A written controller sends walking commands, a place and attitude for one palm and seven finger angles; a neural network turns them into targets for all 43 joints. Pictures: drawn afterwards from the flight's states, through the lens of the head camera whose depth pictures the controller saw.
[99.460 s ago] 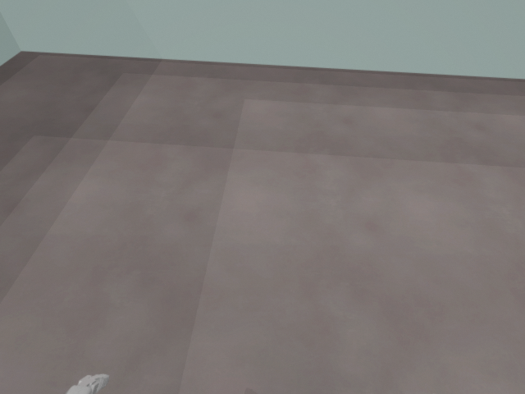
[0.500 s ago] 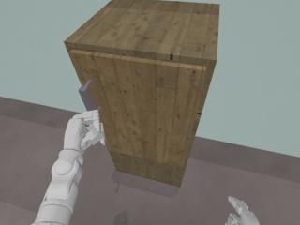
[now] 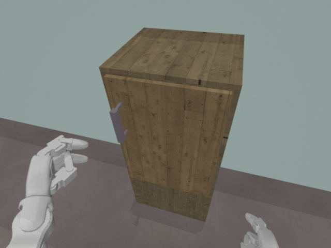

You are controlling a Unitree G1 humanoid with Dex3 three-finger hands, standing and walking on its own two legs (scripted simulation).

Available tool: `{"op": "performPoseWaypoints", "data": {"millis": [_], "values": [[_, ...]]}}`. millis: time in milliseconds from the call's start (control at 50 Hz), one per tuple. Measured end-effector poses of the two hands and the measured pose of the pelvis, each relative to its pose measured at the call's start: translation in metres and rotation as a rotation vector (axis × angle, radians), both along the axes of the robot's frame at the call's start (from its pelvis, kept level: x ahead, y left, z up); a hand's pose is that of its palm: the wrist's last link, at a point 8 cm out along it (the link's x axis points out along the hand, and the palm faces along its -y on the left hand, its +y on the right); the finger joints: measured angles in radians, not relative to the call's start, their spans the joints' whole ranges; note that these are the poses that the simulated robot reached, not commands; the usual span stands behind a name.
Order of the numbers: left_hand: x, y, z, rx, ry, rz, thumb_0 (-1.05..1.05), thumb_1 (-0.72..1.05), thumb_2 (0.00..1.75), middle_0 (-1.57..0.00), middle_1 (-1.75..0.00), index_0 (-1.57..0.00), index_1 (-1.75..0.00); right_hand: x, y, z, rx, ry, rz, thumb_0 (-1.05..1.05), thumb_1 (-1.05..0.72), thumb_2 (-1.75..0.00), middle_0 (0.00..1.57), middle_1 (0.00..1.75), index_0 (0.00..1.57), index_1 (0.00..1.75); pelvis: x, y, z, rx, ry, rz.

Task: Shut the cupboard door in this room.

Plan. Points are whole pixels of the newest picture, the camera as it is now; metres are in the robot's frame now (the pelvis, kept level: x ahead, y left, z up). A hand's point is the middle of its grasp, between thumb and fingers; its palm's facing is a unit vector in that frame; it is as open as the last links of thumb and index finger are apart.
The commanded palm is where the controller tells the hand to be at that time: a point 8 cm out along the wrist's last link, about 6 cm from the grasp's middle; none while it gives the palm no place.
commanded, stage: draw the hand back to the body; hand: left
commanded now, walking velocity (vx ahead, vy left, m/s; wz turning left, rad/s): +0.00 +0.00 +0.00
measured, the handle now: (120, 123) +0.53 +0.22 -0.01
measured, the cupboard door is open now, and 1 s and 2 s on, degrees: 0 0 0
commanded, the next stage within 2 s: step back with the hand held close in 0.62 s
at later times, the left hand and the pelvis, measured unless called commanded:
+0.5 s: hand (33, 179) +0.20 +0.28 +0.15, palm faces +0.48 -0.80 -0.36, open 7.3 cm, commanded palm +0.15 +0.31 +0.18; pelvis +0.01 +0.01 +0.00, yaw +1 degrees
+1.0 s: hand (42, 173) +0.21 +0.26 +0.15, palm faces +0.40 -0.80 -0.46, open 7.4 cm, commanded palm +0.15 +0.31 +0.18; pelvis +0.01 +0.01 +0.00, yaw +0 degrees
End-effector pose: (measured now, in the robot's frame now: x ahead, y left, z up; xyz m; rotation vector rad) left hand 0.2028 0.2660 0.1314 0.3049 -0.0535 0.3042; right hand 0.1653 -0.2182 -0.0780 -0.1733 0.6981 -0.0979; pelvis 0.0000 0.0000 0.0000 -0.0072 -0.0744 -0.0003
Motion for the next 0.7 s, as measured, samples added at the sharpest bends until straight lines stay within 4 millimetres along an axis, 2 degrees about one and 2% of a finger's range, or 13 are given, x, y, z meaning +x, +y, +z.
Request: {"op": "performPoseWaypoints", "data": {"millis": [260, 340, 520, 700], "values": [[-0.052, 0.042, 0.045, 0.156, -0.082, 0.138, 0.01, 0.89, 0.9, -0.42, -0.52, -0.41, -0.53, 0.015, 0.013, 0.002, 0.014, -0.038, 0.04, 0.02, -0.9, -0.9, 0.2, 0.3, 0.2, 0.3, 0.008, 0.009, 0.002, -0.005, -0.007, 0.005], [-0.062, 0.049, 0.05, 0.178, -0.092, 0.181, 0.01, 0.89, 0.9, -0.32, -0.42, -0.32, -0.42, 0.022, 0.015, 0.003, 0.01, -0.045, 0.055, 0.02, -0.9, -0.9, 0.2, 0.3, 0.2, 0.3, 0.01, 0.01, 0.001, -0.005, -0.007, 0.012], [-0.048, 0.041, 0.031, 0.105, -0.055, 0.181, 0.01, 0.89, 0.9, -0.23, -0.32, -0.22, -0.32, 0.027, 0.011, 0.004, -0.01, -0.039, 0.06, 0.02, -0.9, -0.9, 0.2, 0.3, 0.2, 0.3, 0.012, 0.006, 0.001, -0.002, 0.001, 0.014], [-0.036, 0.031, 0.049, 0.158, -0.1, 0.129, 0.01, 0.89, 0.89, -0.22, -0.3, -0.21, -0.3, 0.027, 0.003, 0.005, -0.001, -0.052, 0.032, 0.02, -0.9, -0.9, 0.2, 0.3, 0.2, 0.3, 0.019, 0.002, 0.002, -0.002, 0.003, 0.003]]}}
